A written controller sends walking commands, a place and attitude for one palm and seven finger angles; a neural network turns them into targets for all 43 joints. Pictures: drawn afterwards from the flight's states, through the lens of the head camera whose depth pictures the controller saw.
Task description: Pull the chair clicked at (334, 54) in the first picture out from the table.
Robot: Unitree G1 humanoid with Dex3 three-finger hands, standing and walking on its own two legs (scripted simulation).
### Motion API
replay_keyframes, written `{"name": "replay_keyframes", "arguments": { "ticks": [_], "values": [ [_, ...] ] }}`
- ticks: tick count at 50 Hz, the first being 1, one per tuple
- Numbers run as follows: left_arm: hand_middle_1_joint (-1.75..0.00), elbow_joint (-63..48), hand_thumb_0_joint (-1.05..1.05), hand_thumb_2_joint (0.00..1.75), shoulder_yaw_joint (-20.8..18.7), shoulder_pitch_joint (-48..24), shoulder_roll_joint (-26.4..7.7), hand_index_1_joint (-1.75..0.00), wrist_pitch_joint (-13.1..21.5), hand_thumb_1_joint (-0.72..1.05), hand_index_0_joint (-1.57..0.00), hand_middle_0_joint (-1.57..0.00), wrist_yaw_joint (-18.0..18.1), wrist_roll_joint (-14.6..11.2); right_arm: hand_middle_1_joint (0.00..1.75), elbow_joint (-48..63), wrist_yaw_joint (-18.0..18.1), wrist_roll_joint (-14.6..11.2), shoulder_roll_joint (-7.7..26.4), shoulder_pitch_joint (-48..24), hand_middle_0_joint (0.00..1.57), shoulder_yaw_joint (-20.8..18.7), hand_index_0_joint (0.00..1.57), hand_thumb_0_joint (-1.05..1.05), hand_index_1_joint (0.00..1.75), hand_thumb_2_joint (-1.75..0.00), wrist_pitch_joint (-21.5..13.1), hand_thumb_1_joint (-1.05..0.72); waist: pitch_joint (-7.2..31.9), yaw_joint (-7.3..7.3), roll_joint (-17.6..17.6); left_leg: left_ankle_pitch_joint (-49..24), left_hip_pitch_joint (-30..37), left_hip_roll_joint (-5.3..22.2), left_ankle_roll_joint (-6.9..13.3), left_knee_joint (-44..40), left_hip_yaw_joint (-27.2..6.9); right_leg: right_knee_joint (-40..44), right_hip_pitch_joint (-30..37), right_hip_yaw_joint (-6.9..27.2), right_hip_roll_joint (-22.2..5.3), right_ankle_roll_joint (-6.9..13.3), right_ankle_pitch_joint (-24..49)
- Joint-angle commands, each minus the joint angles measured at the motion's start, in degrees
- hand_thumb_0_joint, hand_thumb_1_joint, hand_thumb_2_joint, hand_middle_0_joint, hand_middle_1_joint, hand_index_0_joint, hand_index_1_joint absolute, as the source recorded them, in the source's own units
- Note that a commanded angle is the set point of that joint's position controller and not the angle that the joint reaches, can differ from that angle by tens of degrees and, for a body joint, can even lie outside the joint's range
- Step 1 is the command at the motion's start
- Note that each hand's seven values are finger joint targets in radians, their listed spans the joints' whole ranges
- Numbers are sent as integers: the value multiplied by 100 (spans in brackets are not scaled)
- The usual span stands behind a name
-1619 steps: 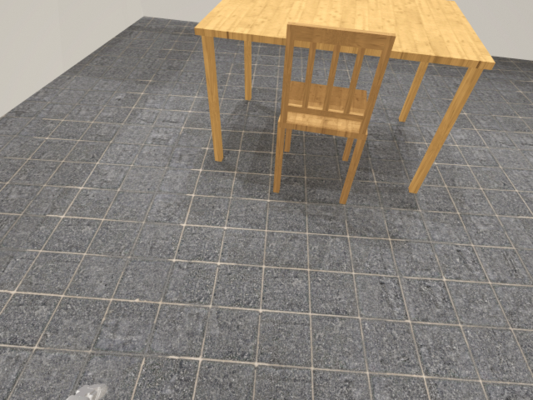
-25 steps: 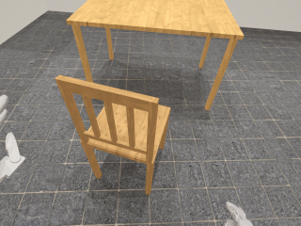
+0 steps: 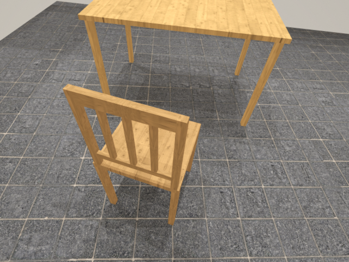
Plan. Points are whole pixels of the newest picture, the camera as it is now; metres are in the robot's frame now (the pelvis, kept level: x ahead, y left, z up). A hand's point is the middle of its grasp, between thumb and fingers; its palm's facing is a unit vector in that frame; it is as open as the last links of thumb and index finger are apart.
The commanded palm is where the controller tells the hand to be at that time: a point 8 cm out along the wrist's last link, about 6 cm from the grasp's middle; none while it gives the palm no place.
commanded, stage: let the arm hang, fingers relaxed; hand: left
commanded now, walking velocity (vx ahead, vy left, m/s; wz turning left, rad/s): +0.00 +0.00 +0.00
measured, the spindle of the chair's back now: (130, 142) +0.49 +0.18 -0.11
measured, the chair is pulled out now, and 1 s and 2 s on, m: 0.64 0.64 0.64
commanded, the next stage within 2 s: look to check the result in 0.64 s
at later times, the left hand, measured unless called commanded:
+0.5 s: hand out of the picture +0.01 +0.17 -0.17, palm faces +0.04 -0.98 -0.20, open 7.3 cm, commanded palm none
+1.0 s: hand out of the picture +0.01 +0.16 -0.17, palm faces +0.05 -0.98 -0.19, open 7.3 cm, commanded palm none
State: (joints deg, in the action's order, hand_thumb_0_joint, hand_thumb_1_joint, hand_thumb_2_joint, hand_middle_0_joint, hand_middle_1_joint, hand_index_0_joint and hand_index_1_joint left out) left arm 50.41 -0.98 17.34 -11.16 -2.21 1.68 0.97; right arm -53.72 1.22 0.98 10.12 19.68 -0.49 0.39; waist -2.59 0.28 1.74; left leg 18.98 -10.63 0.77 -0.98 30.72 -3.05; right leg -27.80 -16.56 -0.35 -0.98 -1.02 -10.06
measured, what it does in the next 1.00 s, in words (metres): stands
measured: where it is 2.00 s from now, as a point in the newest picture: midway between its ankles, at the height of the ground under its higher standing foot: outside the picture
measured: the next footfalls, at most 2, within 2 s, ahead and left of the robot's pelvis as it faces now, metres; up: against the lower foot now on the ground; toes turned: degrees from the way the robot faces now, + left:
none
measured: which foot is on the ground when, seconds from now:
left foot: down 0.00-1.00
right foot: down 0.00-1.00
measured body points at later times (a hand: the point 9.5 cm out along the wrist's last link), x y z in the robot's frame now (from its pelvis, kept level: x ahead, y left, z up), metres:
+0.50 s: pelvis +0.00 -0.01 +0.00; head +0.01 -0.01 +0.45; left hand +0.01 +0.22 -0.15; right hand -0.03 -0.21 -0.16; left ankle -0.03 +0.13 -0.73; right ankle +0.05 -0.13 -0.73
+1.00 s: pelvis +0.01 -0.01 +0.00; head +0.02 -0.01 +0.45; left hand +0.01 +0.22 -0.16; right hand -0.01 -0.21 -0.16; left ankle -0.03 +0.13 -0.73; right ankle +0.05 -0.13 -0.73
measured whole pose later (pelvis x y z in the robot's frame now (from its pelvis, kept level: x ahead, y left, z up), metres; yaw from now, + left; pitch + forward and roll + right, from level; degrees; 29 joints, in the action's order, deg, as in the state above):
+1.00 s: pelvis +0.01 -0.01 +0.00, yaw +0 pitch -1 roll +0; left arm 59.5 -0.8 17.4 -8.1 -1.2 2.2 0.6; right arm -59.6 1.7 0.6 6.0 21.3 0.2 -0.4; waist -2.6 0.3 -0.1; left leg 18.3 -8.5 0.8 -1.2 27.9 -2.6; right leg -27.5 -15.7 0.0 -1.0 -0.7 -10.7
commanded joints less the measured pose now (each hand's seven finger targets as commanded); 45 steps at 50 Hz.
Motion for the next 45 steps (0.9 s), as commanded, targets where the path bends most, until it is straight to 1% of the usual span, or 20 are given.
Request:
{"name": "replay_keyframes", "arguments": {
  "ticks": [1,4,5,6,9,12,15,16,19,20,23,26,27,31,33,34,36,39,41,45],
  "values": [
    [-30,-76,0,90,-93,125,-491,-30,164,90,-20,-20,15,-18,30,183,37,-28,444,374,20,-115,20,0,30,-90,-127,-90,-97,-18,-271,-523,-748,383,345,-939,-303,454,611,354,-303,356,-41],
    [-30,113,0,90,-78,126,-508,-30,162,90,-20,-20,15,-33,30,23,36,-28,449,534,20,-101,20,0,30,-90,-128,-90,-168,-39,-42,-413,-655,335,346,-907,-245,557,463,475,-352,356,-306],
    [-30,154,0,90,-78,145,-513,-30,168,90,-20,-20,17,-36,30,-20,36,-30,434,631,20,-92,20,0,30,-90,-135,-90,-117,-48,4,-498,-613,330,355,-903,-230,559,508,473,-365,355,-262],
    [-30,217,0,90,-67,172,-477,-30,168,90,-20,-20,24,-46,30,-66,43,-33,412,616,20,-87,20,0,30,-90,-127,-90,-231,-28,-25,-478,-645,325,369,-938,-212,593,466,440,-345,368,-271],
    [-30,317,0,90,-70,215,-503,-30,182,90,-20,-20,36,-51,30,-193,37,-36,366,738,20,-69,20,0,30,-90,-131,-90,-123,-43,169,-549,-555,285,342,-859,-147,597,493,505,-390,368,-287],
    [-30,396,0,90,-60,238,-461,-30,172,90,-20,-20,53,-55,30,-306,44,-37,302,767,20,-46,20,0,30,-90,-130,-90,-284,-35,-47,-516,-626,302,358,-932,-174,595,425,492,-362,375,-342],
    [-30,452,0,90,-69,278,-424,-30,167,90,-20,-20,61,-53,30,-366,47,-36,222,806,20,-38,20,0,30,-90,-127,-90,-314,-22,-9,-387,-655,297,356,-947,-166,610,382,500,-363,370,-493],
    [-30,485,0,90,-63,269,-392,-30,164,90,-20,-20,63,-52,30,-397,57,-40,205,798,20,-38,20,0,30,-90,-125,-90,-420,-16,-88,-386,-687,306,377,-1012,-187,620,362,478,-320,380,-444],
    [-30,503,0,90,-79,313,-361,-30,183,90,-20,-20,72,-47,30,-434,58,-39,150,835,20,-28,20,0,30,-90,-158,-90,-162,-16,-222,-555,-623,315,352,-975,-164,512,534,453,-365,372,-223],
    [-30,517,0,90,-83,314,-334,-30,190,90,-20,-20,73,-51,30,-438,68,-42,135,840,20,-24,20,0,30,-90,-165,-90,-153,-13,-162,-624,-612,320,350,-964,-180,489,551,451,-360,375,-137],
    [-30,576,0,90,-83,349,-272,-30,182,90,-20,-20,81,-47,30,-463,83,-39,91,794,20,-24,20,0,30,-90,-158,-90,-262,-1,-376,-548,-659,333,350,-995,-182,494,493,449,-348,381,-162],
    [-30,605,0,90,-75,339,-231,-30,183,90,-20,-20,80,-45,30,-485,96,-42,40,820,20,-38,20,0,30,-90,-140,-90,-387,-15,-291,-512,-644,334,361,-1009,-171,551,420,442,-317,394,-161],
    [-30,611,0,90,-76,332,-232,-30,178,90,-20,-20,78,-42,30,-476,93,-35,59,837,20,-39,20,0,30,-90,-138,-90,-407,-18,-351,-430,-689,336,353,-1002,-163,551,397,457,-330,385,-245],
    [-30,618,0,90,-92,320,-211,-30,177,90,-20,-20,78,-41,30,-479,93,-34,27,877,20,-50,20,0,30,-90,-122,-90,-392,-27,-90,-357,-663,313,366,-998,-163,626,392,436,-327,387,-419],
    [-30,607,0,90,-91,332,-236,-30,186,90,-20,-20,76,-39,30,-480,84,-35,54,856,20,-43,20,0,30,-90,-140,-90,-312,-33,-234,-502,-623,303,355,-946,-164,573,426,450,-364,380,-291],
    [-30,611,0,90,-102,336,-223,-30,190,90,-20,-20,77,-42,30,-479,88,-33,49,858,20,-43,20,0,30,-90,-144,-90,-222,-31,-223,-534,-565,312,344,-939,-160,549,454,455,-358,384,-250],
    [-30,636,0,90,-88,349,-180,-30,191,90,-20,-20,79,-47,30,-479,102,-36,34,834,20,-48,20,0,30,-90,-135,-90,-296,-22,-243,-534,-581,325,363,-971,-187,578,440,419,-330,395,-214],
    [-30,634,0,90,-96,349,-206,-30,210,90,-20,-20,78,-45,30,-484,100,-44,71,835,20,-47,20,0,30,-90,-161,-90,-90,-34,-245,-801,-477,336,336,-905,-161,467,569,409,-372,391,99],
    [-30,656,0,90,-81,346,-163,-30,203,90,-20,-20,82,-47,30,-487,110,-46,44,790,20,-49,20,0,30,-90,-145,-90,-237,-36,-293,-743,-501,337,347,-935,-161,513,484,409,-340,402,60],
    [-30,657,0,90,-92,355,-206,-30,214,90,-20,-20,79,-49,30,-502,105,-50,53,810,20,-42,20,0,30,-90,-151,-90,-187,-34,-169,-858,-471,317,324,-873,-129,487,554,426,-394,403,162]
  ]
}}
